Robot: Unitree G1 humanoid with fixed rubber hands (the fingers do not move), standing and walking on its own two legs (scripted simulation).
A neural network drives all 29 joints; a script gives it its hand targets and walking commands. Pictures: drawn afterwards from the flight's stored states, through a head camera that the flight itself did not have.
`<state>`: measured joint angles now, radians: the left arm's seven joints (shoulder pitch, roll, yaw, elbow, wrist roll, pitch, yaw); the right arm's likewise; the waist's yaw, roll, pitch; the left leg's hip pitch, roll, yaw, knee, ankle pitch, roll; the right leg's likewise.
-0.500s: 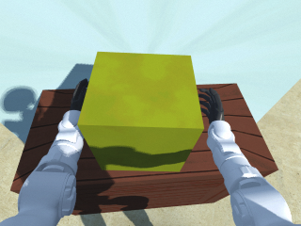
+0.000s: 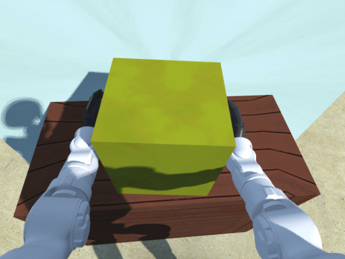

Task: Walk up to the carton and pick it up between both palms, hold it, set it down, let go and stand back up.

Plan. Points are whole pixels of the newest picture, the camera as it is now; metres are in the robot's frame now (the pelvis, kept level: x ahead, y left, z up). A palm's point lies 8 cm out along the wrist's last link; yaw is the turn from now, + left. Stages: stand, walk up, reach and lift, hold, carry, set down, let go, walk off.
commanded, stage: reach and lift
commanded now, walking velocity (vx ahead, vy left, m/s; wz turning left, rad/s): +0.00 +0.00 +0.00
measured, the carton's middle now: (164, 133) +0.42 +0.02 +0.01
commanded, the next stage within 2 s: none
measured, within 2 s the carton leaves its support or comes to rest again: leaves its support in 1.22 s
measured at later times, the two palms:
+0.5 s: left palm (93, 125) +0.42 +0.19 +0.05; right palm (235, 135) +0.39 -0.15 +0.04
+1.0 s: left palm (93, 125) +0.42 +0.19 +0.05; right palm (235, 135) +0.39 -0.15 +0.04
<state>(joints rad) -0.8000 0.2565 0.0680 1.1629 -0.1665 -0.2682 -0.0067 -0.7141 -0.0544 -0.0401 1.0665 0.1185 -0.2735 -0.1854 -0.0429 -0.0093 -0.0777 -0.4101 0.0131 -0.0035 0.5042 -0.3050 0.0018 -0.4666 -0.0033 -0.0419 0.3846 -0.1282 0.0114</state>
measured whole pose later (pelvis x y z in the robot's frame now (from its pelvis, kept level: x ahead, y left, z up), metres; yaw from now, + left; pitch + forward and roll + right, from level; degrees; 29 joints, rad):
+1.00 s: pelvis +0.00 +0.01 +0.00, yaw +0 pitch +12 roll -2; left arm -0.79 0.19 0.20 1.18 -0.05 -0.35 -0.03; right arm -0.65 0.01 -0.28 0.97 -0.13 -0.30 -0.15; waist -0.04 -0.01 -0.08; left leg -0.41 0.00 -0.01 0.50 -0.30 0.00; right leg -0.46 -0.02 -0.04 0.38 -0.13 0.02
